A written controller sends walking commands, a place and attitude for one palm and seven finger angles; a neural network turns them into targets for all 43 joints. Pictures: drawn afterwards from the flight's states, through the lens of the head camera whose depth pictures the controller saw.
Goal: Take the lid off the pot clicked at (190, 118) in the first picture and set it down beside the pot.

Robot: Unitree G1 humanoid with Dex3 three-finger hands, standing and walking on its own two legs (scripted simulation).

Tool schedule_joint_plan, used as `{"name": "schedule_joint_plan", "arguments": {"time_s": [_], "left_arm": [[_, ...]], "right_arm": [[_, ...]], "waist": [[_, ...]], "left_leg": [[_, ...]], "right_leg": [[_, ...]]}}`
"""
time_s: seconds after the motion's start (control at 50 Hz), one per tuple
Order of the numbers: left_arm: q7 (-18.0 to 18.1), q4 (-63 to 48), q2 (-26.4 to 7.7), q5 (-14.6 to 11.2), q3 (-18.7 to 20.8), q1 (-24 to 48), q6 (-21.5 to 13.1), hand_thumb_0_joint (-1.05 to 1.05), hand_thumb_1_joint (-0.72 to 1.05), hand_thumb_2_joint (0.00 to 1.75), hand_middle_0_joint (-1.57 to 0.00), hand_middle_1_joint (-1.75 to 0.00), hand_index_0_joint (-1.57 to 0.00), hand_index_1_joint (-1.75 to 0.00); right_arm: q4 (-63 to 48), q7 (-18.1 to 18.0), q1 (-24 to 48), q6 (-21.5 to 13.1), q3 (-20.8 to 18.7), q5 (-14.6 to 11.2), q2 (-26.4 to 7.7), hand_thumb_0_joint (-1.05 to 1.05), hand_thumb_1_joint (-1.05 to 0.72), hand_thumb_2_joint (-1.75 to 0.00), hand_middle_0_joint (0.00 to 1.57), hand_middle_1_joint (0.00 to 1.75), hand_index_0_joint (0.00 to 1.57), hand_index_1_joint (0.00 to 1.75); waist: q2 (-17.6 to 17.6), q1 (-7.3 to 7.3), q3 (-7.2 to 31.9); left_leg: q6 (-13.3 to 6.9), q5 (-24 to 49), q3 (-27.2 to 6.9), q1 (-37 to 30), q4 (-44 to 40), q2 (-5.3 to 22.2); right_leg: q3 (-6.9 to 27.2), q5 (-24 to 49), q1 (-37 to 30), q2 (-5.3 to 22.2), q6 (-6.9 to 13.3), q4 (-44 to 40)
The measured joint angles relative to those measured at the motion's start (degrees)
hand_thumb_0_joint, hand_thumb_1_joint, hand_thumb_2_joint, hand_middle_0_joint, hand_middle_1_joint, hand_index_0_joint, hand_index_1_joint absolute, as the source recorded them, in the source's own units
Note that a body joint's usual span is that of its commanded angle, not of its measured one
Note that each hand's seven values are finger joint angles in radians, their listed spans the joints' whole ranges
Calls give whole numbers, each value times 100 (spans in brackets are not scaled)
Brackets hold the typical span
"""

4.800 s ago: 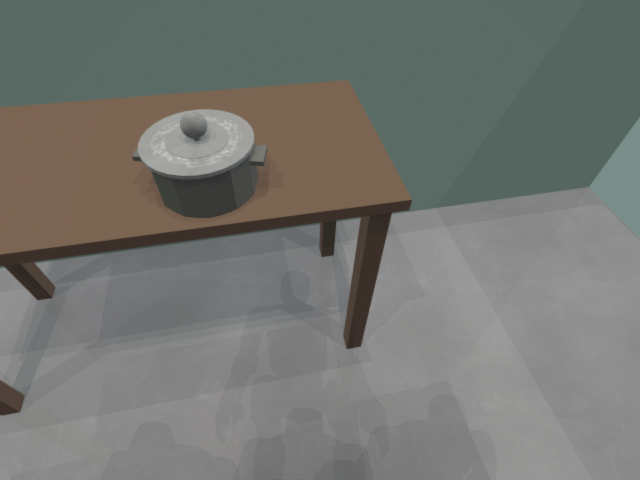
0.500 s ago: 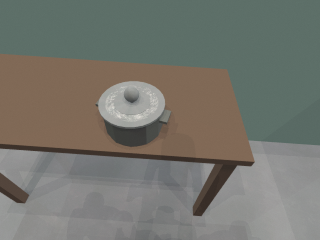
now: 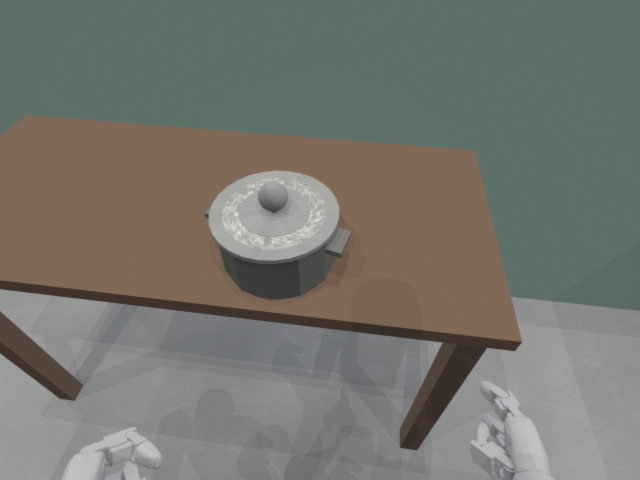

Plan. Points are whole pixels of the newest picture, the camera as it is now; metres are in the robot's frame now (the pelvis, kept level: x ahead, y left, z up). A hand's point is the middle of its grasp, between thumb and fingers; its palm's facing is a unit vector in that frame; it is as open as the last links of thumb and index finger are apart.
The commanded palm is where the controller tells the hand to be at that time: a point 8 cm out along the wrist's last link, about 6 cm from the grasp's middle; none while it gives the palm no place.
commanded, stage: lift the closed hand beside the body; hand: left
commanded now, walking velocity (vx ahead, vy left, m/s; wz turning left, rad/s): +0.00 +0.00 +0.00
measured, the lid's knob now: (272, 196) +0.49 +0.13 +0.08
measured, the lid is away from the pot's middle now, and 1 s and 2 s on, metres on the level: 0.00 0.00 0.00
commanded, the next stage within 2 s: raise the hand higher, near the body in 0.02 s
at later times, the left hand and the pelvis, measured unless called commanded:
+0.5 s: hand (131, 429) +0.16 +0.23 +0.02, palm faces +0.22 -0.89 -0.40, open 3.1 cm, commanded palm +0.12 +0.27 +0.06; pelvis +0.03 +0.00 +0.00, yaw -2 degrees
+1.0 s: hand (121, 369) +0.20 +0.23 +0.10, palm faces +0.28 -0.86 -0.42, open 3.1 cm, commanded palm +0.16 +0.27 +0.13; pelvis +0.02 +0.00 +0.00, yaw -2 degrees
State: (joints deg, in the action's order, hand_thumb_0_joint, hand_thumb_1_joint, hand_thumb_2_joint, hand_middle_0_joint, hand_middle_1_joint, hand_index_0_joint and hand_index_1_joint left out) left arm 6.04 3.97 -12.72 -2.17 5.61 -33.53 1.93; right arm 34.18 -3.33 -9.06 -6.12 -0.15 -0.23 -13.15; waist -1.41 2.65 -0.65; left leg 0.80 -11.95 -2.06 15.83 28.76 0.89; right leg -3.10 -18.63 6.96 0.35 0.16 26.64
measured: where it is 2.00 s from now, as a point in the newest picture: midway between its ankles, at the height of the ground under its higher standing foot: outside the picture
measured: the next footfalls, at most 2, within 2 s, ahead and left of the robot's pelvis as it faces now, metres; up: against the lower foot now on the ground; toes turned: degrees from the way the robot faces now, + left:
none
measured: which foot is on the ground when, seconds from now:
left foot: down 0.00-1.00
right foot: down 0.00-1.00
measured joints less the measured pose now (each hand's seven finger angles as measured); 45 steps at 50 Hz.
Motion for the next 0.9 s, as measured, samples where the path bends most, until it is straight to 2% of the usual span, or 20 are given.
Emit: {"name": "schedule_joint_plan", "arguments": {"time_s": [0.1,0.24,0.54,0.72,0.9], "left_arm": [[-35,-275,-32,-5,99,-125,11,2,90,90,-122,-142,-122,-142],[-112,-688,-119,29,233,-467,-43,2,90,90,-127,-148,-127,-148],[-175,-1619,-241,66,351,-694,-277,2,90,90,-129,-150,-129,-150],[-197,-2093,-310,59,425,-574,-395,2,89,90,-129,-150,-129,-150],[-174,-2405,-395,26,559,-345,-517,2,89,90,-129,-150,-129,-150]], "right_arm": [[172,-2,-148,54,53,-2,136,1,-90,-90,20,30,20,30],[350,-4,-278,81,-15,-8,190,1,-90,-90,20,30,20,30],[242,-57,-97,-30,-147,-5,73,1,-90,-90,20,30,20,30],[73,-29,-19,-40,-47,18,128,1,-90,-90,20,30,20,30],[79,-4,-82,-34,56,29,175,1,-90,-90,20,30,20,30]], "waist": [[-10,-18,4],[-66,-74,25],[-88,15,93],[-111,93,100],[-160,104,46]], "left_leg": [[9,-35,47,-132,-103,-2],[2,-103,131,-213,-172,7],[-25,-190,205,-294,-192,-7],[-23,-191,192,-338,-181,-6],[-10,-167,185,-374,-183,16]], "right_leg": [[43,-24,-110,9,6,-94],[124,-46,-173,13,-5,-192],[191,-84,-252,39,-37,-260],[176,-74,-314,35,-37,-277],[172,-45,-353,13,-26,-288]]}}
